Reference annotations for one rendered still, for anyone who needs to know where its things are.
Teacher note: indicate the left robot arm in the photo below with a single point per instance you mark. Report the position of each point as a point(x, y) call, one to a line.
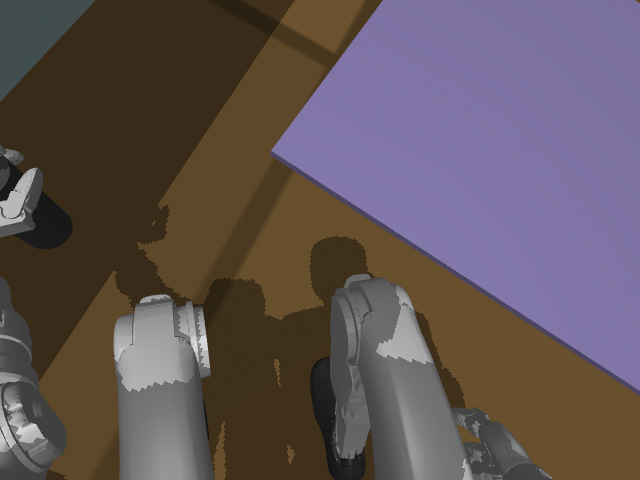
point(31, 434)

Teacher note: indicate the left robot hand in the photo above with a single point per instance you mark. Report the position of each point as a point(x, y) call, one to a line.
point(16, 211)

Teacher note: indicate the right robot hand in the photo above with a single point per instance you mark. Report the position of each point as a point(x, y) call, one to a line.
point(499, 451)

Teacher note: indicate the bottle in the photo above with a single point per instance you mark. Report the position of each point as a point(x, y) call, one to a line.
point(53, 225)

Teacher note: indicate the right robot arm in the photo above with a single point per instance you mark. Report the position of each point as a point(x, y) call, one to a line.
point(527, 471)

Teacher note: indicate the right robot foot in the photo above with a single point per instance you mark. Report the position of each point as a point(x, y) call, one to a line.
point(324, 401)

